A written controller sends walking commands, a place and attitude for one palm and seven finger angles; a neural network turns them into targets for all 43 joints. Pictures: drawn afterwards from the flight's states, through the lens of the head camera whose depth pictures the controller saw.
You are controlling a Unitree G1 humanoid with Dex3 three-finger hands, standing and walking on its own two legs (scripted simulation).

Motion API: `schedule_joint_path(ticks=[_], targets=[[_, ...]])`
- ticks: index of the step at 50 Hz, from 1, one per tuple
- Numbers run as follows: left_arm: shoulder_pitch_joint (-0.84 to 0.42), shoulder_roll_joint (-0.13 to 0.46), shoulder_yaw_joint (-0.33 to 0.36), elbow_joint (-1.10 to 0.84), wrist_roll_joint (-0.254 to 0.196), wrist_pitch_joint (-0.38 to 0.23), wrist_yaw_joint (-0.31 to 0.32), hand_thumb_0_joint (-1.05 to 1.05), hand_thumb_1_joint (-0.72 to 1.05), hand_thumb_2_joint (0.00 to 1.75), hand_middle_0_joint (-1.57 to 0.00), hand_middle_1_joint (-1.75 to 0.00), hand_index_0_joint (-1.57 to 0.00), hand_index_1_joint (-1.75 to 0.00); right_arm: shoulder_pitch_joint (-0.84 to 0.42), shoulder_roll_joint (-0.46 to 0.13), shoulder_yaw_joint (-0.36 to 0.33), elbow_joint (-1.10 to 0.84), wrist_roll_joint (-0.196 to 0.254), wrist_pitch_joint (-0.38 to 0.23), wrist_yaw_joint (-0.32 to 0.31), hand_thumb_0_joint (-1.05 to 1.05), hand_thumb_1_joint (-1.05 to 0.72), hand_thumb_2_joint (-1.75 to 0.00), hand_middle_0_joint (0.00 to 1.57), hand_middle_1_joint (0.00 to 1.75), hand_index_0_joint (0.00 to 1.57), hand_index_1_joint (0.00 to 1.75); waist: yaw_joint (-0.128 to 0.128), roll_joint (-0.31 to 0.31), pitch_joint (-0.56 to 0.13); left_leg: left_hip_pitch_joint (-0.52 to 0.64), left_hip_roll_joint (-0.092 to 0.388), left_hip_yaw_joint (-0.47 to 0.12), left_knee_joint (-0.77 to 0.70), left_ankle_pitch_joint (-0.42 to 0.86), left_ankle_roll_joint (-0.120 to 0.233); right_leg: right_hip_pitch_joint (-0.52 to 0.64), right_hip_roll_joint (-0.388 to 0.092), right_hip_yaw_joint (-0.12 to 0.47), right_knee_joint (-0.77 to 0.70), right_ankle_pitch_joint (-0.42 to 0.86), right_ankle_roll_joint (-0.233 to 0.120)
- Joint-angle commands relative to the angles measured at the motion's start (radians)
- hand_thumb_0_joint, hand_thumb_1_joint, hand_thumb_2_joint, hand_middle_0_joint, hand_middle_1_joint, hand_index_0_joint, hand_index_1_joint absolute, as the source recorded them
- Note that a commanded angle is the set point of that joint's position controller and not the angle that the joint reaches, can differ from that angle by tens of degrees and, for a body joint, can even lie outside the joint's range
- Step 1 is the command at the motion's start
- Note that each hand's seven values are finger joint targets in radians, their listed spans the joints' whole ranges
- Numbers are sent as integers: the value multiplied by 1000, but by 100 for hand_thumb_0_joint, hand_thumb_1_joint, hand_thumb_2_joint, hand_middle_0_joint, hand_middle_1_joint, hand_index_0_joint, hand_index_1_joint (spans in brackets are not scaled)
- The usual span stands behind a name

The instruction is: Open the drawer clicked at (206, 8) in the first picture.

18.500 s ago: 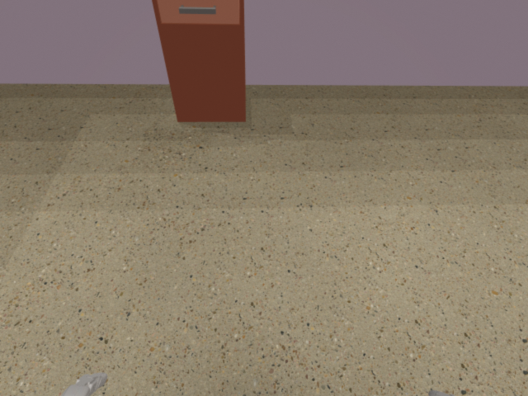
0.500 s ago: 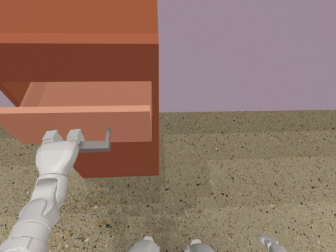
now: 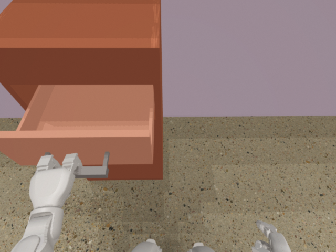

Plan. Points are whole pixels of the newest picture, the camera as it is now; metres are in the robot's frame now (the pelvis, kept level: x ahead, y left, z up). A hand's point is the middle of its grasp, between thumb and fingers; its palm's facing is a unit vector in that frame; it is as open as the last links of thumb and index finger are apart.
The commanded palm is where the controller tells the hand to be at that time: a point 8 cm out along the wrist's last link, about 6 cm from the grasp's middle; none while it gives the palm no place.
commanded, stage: pull the drawer open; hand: left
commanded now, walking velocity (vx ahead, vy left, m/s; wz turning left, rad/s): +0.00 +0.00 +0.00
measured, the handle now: (74, 164) +0.32 +0.27 -0.02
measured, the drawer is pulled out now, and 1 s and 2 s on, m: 0.17 0.28 0.30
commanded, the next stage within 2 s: open the thumb to release the handle in 1.36 s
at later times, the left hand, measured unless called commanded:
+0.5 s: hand (57, 215) +0.20 +0.28 -0.04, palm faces -0.04 -0.05 -1.00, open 5.7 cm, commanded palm +0.17 +0.27 +0.01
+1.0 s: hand (50, 242) +0.15 +0.27 -0.04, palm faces -0.06 -0.06 -1.00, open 5.7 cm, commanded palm +0.12 +0.26 +0.01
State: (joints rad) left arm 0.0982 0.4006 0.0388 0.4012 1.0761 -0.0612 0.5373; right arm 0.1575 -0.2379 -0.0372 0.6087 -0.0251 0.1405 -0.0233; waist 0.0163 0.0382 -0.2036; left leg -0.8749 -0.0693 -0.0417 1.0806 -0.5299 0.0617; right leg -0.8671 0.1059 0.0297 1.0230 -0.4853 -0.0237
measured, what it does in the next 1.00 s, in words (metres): stands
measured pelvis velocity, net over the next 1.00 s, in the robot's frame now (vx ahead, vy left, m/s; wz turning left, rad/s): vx -0.01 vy -0.01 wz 0.01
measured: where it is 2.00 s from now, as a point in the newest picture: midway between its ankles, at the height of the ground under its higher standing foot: outside the picture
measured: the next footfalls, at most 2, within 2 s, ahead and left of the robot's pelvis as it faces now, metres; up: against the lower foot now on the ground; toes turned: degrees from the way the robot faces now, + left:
none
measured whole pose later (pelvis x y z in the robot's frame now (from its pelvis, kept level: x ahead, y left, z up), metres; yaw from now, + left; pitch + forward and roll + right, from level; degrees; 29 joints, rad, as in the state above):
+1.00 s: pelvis -0.01 -0.01 -0.01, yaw +1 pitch +18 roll -2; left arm 0.54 0.38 0.06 0.06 1.06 -0.11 0.56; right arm 0.09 -0.23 -0.01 0.53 -0.05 0.13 0.01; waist 0.06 0.04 -0.20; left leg -0.90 -0.08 -0.04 1.16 -0.57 0.05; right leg -0.90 0.10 0.02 1.12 -0.53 -0.03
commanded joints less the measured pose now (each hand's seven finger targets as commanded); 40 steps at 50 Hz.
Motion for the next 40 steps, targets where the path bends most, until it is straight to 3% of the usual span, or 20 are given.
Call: schedule_joint_path(ticks=[1, 2, 4, 6, 9, 11, 12, 16, 17, 18, 20, 21, 22, 26, 27, 30, 31, 32, 40], targets=[[-30, 196, 106, -192, -8, 2, 34, 0, 90, 90, -40, -135, -40, -135, -47, -136, -44, -131, 1, -40, -16, 0, -90, -90, 20, 30, 20, 30, 26, 26, -264, 245, 40, -17, -149, 413, -32, 149, -29, -30, -109, 305, -37], [-23, 185, 99, -183, -10, 2, 33, 0, 90, 90, -40, -135, -40, -135, -44, -134, -46, -130, 2, -42, -17, 0, -90, -90, 20, 30, 20, 30, 18, 27, -233, 241, 39, -17, -146, 411, -32, 138, -28, -32, -114, 306, -39], [7, 164, 87, -204, -14, -2, 31, 0, 90, 90, -40, -135, -40, -135, -51, -130, -45, -136, 1, -47, -15, 0, -90, -90, 20, 30, 20, 30, 19, 24, -233, 242, 38, -16, -148, 399, -31, 142, -28, -34, -117, 298, -39], [55, 210, 136, -217, -9, -11, 33, 0, 90, 90, -40, -135, -40, -135, -71, -129, -38, -141, -1, -44, -16, 0, -90, -90, 20, 30, 20, 30, 43, 35, -256, 248, 36, -15, -147, 440, -34, 159, -29, -23, -105, 328, -42], [129, 165, 114, -246, -22, -17, 32, 0, 90, 90, -40, -135, -40, -135, -77, -124, -42, -152, 0, -51, -10, 0, -90, -90, 20, 30, 20, 30, 38, 19, -243, 241, 33, -11, -135, 438, -31, 166, -29, -20, -109, 352, -40], [137, 179, 127, -254, -11, -22, 39, 0, 90, 90, -40, -135, -40, -135, -91, -125, -37, -151, -4, -49, -9, 0, -90, -90, 20, 30, 20, 30, 41, 22, -236, 231, 33, -14, -132, 431, -33, 148, -29, -15, -97, 342, -40], [161, 157, 112, -272, -14, -24, 41, 0, 90, 90, -40, -135, -40, -135, -82, -123, -42, -155, -4, -55, -4, 0, -90, -90, 20, 30, 20, 30, 38, 48, -217, 237, 35, -15, -132, 437, -36, 139, -28, -23, -98, 337, -43], [255, 140, 105, -344, -7, -26, 60, 0, 90, 90, -40, -135, -40, -135, -100, -122, -41, -170, -11, -52, 11, 0, -90, -90, 20, 30, 20, 30, 51, 51, -261, 279, 44, -26, -118, 521, -44, 121, -29, -28, -76, 347, -43], [265, 113, 81, -348, -12, -21, 59, 0, 90, 90, -40, -135, -40, -135, -92, -123, -44, -171, -11, -53, 15, 0, -90, -90, 20, 30, 20, 30, 36, 35, -233, 276, 47, -31, -114, 515, -44, 109, -27, -35, -77, 343, -42], [258, 123, 91, -367, -12, -23, 60, 0, 90, 90, -40, -135, -40, -135, -99, -126, -45, -171, -14, -51, 16, 0, -90, -90, 20, 30, 20, 30, 39, 12, -252, 266, 44, -25, -112, 500, -40, 118, -30, -30, -77, 351, -39], [297, 142, 116, -383, -15, -25, 69, 0, 90, 90, -40, -135, -40, -135, -101, -127, -41, -179, -15, -55, 17, 0, -90, -90, 20, 30, 20, 30, 44, 14, -242, 253, 45, -32, -113, 499, -39, 126, -29, -32, -68, 350, -43], [324, 123, 101, -391, -13, -25, 70, 0, 90, 90, -40, -135, -40, -135, -108, -123, -41, -180, -16, -54, 19, 0, -90, -90, 20, 30, 20, 30, 49, 10, -259, 256, 44, -27, -108, 494, -39, 123, -31, -30, -63, 347, -39], [344, 117, 99, -390, -17, -24, 70, 0, 90, 90, -40, -135, -40, -135, -100, -123, -44, -183, -14, -56, 21, 0, -90, -90, 20, 30, 20, 30, 43, 6, -232, 249, 45, -31, -108, 491, -40, 118, -31, -36, -65, 342, -40], [401, 147, 133, -413, -17, -28, 78, 0, 90, 90, -40, -135, -40, -135, -121, -122, -35, -186, -17, -53, 20, 0, -90, -90, 20, 30, 20, 30, 59, 19, -242, 238, 39, -25, -104, 476, -40, 121, -33, -29, -54, 341, -42], [389, 139, 126, -420, -17, -29, 79, 0, 90, 90, -40, -135, -40, -135, -117, -123, -39, -185, -16, -53, 21, 0, -90, -90, 20, 30, 20, 30, 49, 19, -216, 232, 40, -28, -101, 464, -42, 108, -32, -30, -58, 332, -44], [428, 141, 129, -459, -18, -34, 82, 0, 90, 90, -40, -135, -40, -135, -130, -124, -33, -198, -20, -54, 26, 0, -90, -90, 20, 30, 20, 30, 58, 49, -223, 243, 44, -32, -100, 485, -41, 94, -33, -35, -52, 322, -46], [438, 149, 140, -448, -14, -35, 84, 0, 90, 90, -40, -135, -40, -135, -130, -121, -33, -192, -21, -51, 26, 0, -90, -90, 20, 30, 20, 30, 63, 29, -237, 241, 41, -31, -95, 480, -44, 93, -33, -34, -43, 317, -43], [432, 125, 118, -443, -18, -32, 82, 0, 90, 90, -40, -135, -40, -135, -127, -120, -37, -193, -20, -52, 25, 0, -90, -90, 20, 30, 20, 30, 48, 18, -208, 228, 42, -31, -92, 450, -42, 85, -32, -39, -50, 304, -43], [482, 139, 137, -489, -20, -48, 82, 0, 90, 90, -40, -135, -40, -135, -147, -117, -30, -212, -22, -53, 25, 0, -90, -90, 20, 30, 20, 30, 64, 25, -218, 215, 37, -29, -88, 403, -39, 70, -33, -39, -42, 258, -48]])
